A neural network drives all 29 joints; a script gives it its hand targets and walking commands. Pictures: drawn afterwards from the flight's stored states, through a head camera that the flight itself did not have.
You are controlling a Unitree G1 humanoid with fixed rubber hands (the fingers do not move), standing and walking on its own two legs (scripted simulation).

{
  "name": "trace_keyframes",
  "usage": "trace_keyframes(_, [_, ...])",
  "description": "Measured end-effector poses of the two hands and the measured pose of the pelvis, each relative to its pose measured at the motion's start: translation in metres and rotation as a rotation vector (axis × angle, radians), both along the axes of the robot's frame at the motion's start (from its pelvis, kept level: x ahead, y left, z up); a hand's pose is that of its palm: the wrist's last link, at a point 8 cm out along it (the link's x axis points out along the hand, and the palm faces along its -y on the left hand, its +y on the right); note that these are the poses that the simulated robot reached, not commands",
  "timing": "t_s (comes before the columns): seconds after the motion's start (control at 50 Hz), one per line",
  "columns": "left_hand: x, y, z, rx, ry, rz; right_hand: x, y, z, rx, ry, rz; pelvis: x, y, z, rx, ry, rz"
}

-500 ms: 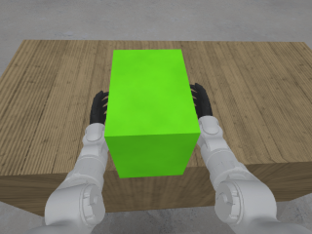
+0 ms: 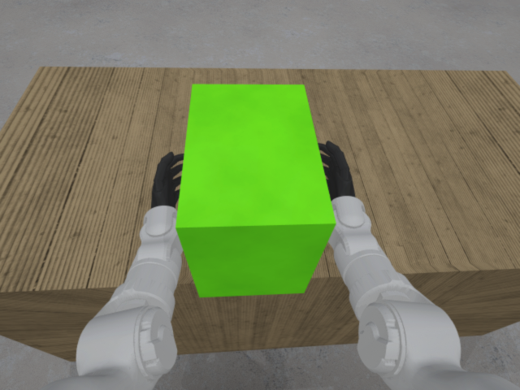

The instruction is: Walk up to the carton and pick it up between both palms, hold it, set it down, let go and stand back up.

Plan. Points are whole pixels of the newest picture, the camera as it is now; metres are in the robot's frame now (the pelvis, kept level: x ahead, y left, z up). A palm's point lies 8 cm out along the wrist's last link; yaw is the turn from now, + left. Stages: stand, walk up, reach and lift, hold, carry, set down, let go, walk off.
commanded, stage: reach and lift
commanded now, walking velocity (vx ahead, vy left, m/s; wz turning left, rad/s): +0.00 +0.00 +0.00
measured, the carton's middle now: (250, 193) +0.43 +0.09 +0.02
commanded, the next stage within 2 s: none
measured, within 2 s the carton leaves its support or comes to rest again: leaves its support in 0.16 s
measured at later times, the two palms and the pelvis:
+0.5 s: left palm (158, 214) +0.34 +0.22 +0.05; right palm (345, 203) +0.39 -0.05 +0.09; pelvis -0.03 +0.00 +0.00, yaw +0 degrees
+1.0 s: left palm (157, 188) +0.35 +0.22 +0.11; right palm (359, 189) +0.39 -0.06 +0.13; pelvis -0.04 +0.00 +0.00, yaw +0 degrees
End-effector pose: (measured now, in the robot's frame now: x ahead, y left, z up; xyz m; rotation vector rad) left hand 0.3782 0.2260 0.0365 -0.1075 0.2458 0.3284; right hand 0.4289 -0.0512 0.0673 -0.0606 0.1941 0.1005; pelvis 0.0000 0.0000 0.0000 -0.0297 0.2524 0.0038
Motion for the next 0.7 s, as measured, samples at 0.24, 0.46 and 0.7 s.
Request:
trace_keyframes(0.24, [-0.01, -0.003, 0.007, -0.001, -0.04, 0.009, -0.011, -0.001, 0.01, 0.006, -0.059, -0.014, -0.009, 0.0, 0.0, -0.002, -0.013, -0.001])
trace_keyframes(0.46, [-0.031, -0.004, 0.02, -0.009, -0.071, 0.004, -0.035, -0.002, 0.025, 0.008, -0.094, -0.023, -0.028, 0.0, 0.0, -0.008, -0.039, -0.004])
trace_keyframes(0.7, [-0.038, -0.004, 0.04, 0.01, -0.065, -0.006, -0.045, -0.004, 0.041, 0.006, -0.094, -0.035, -0.039, 0.002, -0.001, -0.012, -0.055, -0.005])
